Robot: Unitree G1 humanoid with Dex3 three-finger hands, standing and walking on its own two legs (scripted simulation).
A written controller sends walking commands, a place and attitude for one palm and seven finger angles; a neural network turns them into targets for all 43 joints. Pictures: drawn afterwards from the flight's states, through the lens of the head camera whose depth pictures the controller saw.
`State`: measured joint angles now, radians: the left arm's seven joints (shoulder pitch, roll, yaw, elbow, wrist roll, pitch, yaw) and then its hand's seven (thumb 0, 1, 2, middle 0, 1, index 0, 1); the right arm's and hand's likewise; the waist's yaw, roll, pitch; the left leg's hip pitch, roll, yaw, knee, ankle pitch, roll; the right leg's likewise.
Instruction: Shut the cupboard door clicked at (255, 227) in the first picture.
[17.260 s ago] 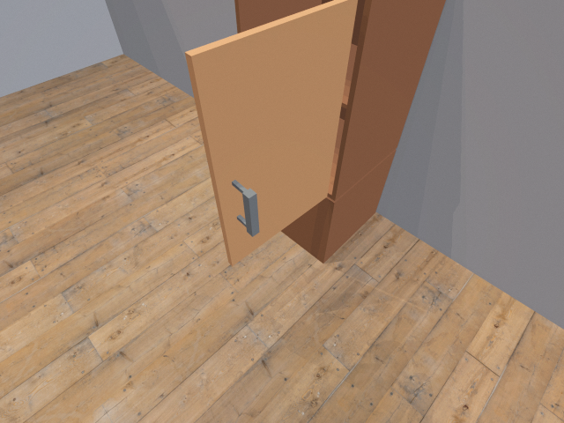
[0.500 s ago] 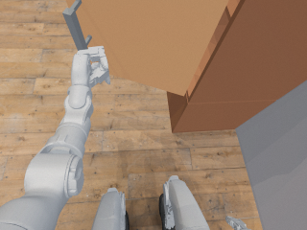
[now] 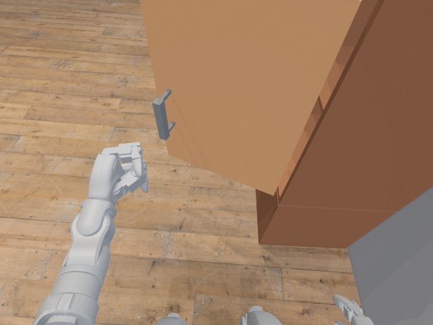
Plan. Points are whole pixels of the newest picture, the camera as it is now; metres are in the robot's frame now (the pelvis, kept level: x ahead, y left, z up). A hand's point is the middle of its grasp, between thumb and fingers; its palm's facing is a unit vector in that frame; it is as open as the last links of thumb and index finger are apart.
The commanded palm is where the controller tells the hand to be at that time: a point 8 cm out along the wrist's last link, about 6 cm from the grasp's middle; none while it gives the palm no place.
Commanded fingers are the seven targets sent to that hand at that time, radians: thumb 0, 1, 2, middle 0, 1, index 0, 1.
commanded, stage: draw the hand back to the body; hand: left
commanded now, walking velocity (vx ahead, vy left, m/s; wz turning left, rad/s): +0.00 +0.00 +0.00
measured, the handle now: (165, 115) +0.64 +0.15 -0.05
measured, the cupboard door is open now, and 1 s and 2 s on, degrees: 69 69 69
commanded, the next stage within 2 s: step back with the hand held close in 1.12 s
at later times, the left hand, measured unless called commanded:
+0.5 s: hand (48, 192) +0.28 +0.23 +0.16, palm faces +0.30 -0.90 -0.31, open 4.3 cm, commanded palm +0.23 +0.27 +0.18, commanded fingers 0.00 0.90 0.90 -0.50 -0.63 -0.50 -0.63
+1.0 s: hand out of the picture +0.22 +0.27 +0.21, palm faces +0.46 -0.79 -0.40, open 7.3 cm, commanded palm +0.17 +0.30 +0.24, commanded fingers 0.00 0.90 0.90 -0.20 -0.30 -0.20 -0.30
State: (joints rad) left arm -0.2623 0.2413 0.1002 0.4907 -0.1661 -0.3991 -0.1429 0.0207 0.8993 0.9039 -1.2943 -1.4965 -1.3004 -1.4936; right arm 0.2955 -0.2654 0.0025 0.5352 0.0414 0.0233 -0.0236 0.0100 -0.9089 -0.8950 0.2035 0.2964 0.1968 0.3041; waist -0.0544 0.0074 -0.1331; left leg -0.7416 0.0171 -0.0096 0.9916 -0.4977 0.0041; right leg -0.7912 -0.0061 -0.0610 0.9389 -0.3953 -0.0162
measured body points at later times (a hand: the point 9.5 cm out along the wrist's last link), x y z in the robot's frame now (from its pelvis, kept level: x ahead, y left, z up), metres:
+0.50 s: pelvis +0.04 +0.01 +0.06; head +0.03 -0.02 +0.51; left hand +0.25 +0.28 +0.18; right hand +0.23 -0.20 -0.03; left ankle -0.01 +0.12 -0.68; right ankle +0.03 -0.11 -0.68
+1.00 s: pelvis +0.03 +0.00 +0.06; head +0.02 -0.02 +0.51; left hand +0.19 +0.31 +0.23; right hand +0.21 -0.22 -0.03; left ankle -0.01 +0.12 -0.68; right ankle +0.03 -0.11 -0.68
